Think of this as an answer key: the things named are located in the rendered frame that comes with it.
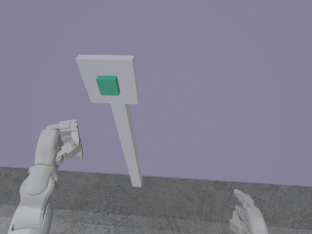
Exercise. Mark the robot left hand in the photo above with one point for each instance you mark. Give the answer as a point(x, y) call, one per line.
point(52, 149)

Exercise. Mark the button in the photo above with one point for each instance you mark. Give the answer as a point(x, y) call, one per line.
point(108, 85)

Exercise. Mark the robot left forearm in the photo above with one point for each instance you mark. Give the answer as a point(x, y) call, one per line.
point(37, 194)

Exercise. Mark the panel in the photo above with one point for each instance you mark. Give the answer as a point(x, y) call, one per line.
point(124, 67)

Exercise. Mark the robot right hand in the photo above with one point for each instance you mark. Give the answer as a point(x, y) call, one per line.
point(252, 219)

